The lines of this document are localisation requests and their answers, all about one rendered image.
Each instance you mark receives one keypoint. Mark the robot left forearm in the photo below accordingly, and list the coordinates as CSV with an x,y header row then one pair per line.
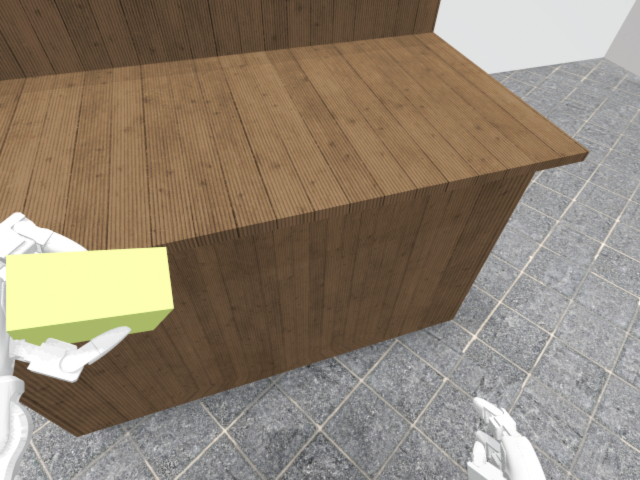
x,y
16,427

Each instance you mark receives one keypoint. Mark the table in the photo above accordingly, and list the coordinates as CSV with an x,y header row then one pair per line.
x,y
324,174

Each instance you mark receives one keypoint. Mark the right robot hand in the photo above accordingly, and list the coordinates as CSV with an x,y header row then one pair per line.
x,y
512,459

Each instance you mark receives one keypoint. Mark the left robot hand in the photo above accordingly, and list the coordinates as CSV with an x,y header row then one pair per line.
x,y
54,358

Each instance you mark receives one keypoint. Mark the sponge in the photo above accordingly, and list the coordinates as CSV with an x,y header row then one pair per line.
x,y
77,296

